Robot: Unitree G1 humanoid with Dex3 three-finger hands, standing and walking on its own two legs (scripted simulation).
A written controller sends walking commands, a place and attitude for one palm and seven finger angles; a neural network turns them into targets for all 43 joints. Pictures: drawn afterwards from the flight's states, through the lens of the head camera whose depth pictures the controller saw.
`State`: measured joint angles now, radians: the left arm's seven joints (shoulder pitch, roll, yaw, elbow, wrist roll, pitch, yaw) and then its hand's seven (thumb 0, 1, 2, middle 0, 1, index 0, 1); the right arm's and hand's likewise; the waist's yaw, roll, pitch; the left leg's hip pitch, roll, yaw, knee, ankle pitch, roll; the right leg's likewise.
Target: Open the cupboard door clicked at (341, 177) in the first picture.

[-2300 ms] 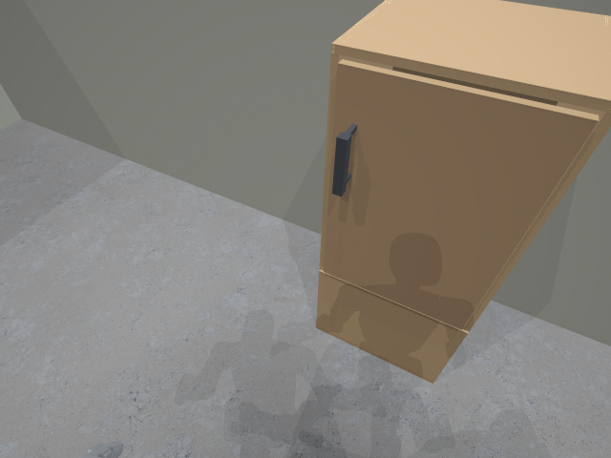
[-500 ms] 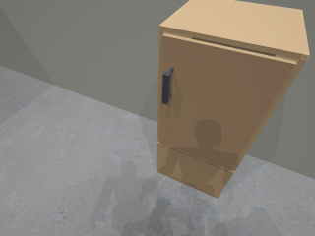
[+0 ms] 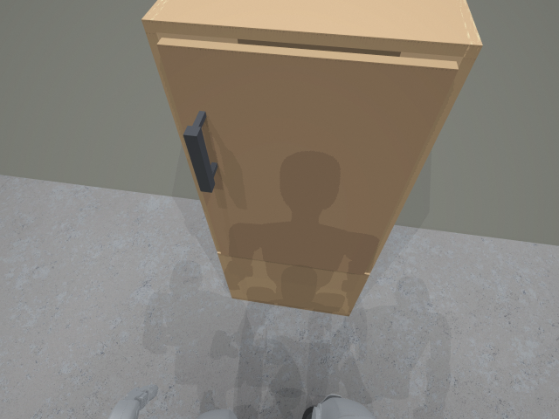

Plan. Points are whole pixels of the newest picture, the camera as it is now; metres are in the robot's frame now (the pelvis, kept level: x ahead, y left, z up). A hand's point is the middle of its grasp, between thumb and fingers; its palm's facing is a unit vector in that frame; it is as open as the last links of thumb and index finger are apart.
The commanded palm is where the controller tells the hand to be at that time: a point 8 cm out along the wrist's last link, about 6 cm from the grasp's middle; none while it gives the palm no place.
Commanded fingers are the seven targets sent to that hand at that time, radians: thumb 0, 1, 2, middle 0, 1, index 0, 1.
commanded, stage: shuffle to correct the standing spot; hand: left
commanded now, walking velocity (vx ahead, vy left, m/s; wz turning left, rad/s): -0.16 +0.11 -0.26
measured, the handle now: (204, 153) +0.50 +0.15 +0.06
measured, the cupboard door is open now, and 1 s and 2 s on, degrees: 0 0 0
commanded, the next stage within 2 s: come to a stop and stand still in 0.28 s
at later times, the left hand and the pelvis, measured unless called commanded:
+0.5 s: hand out of the picture +0.05 +0.30 -0.17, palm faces -0.05 -0.98 -0.20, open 7.4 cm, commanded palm none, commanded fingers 0.00 0.90 0.90 -0.20 -0.30 -0.20 -0.30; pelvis -0.04 +0.10 +0.02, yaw -7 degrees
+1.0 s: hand out of the picture -0.03 +0.24 -0.15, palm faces -0.15 -0.96 -0.22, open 7.4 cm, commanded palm none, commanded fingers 0.00 0.90 0.90 -0.20 -0.30 -0.20 -0.30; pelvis -0.09 +0.05 +0.02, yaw -10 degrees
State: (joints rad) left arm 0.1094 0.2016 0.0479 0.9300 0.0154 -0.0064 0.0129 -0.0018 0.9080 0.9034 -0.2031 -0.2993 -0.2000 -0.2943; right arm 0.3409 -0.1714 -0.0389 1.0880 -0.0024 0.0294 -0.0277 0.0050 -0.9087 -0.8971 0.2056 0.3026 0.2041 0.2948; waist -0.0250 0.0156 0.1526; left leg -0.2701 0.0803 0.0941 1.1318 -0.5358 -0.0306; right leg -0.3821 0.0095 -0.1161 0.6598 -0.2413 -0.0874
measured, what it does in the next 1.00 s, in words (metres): walks backwards: left foot, then right foot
